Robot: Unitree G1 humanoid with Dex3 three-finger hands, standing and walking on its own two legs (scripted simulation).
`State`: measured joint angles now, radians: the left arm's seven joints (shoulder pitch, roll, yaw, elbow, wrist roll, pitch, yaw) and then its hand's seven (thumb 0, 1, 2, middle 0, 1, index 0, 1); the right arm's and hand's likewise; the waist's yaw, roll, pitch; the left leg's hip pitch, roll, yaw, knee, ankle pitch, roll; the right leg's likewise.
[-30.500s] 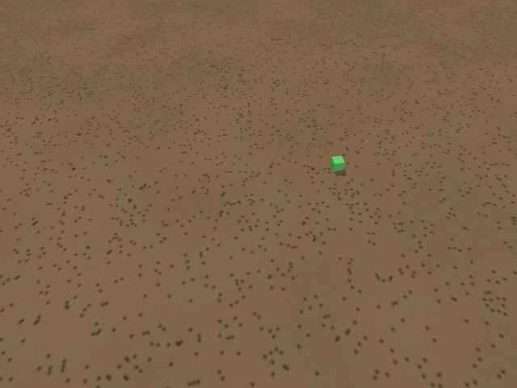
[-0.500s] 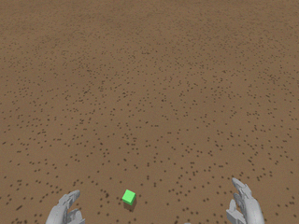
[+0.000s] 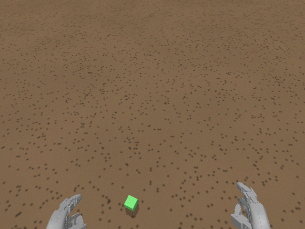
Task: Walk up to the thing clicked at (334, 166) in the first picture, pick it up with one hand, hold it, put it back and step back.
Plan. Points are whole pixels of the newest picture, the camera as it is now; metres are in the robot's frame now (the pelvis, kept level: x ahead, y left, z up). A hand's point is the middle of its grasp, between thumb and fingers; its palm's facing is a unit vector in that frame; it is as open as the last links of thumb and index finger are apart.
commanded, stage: home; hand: left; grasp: from above
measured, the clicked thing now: (131, 203) +0.40 +0.14 -0.68
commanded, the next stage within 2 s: stand in 0.16 s
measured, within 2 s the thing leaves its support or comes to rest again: neither
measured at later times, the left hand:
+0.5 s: hand out of the picture +0.12 +0.23 -0.10, palm faces +0.03 -0.94 -0.35, open 7.4 cm
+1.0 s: hand out of the picture +0.03 +0.24 -0.10, palm faces +0.07 -0.94 -0.32, open 7.4 cm
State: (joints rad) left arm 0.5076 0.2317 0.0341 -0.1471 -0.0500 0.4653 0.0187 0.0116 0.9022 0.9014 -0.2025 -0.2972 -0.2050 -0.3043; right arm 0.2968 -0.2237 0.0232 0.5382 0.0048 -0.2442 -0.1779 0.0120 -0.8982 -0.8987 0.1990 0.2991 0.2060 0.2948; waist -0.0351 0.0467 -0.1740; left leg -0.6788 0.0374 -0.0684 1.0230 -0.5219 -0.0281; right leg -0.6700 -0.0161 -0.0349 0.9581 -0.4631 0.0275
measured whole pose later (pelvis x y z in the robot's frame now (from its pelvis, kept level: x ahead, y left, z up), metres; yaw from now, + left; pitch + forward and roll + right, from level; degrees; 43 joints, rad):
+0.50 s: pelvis -0.01 +0.00 +0.03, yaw +0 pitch +1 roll +0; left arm 0.22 0.29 0.04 0.64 0.06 0.09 0.03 0.01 0.90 0.90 -0.20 -0.30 -0.21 -0.30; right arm 0.20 -0.29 -0.04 0.84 -0.06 -0.05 -0.01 0.01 -0.90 -0.90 0.20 0.30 0.21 0.30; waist 0.03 -0.01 0.02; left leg -0.41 0.00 -0.04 0.83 -0.43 -0.01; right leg -0.43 -0.05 -0.01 0.82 -0.40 0.03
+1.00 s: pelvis -0.01 +0.00 +0.06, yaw +1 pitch -5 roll +0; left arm 0.18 0.27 0.05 1.12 0.04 0.02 0.03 0.01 0.90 0.90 -0.21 -0.30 -0.21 -0.30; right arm 0.18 -0.28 -0.03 1.07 -0.03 0.00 -0.03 0.00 -0.90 -0.90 0.20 0.30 0.21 0.30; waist 0.02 0.02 0.06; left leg -0.11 0.01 -0.05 0.45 -0.25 -0.02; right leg -0.12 -0.05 -0.03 0.43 -0.22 0.04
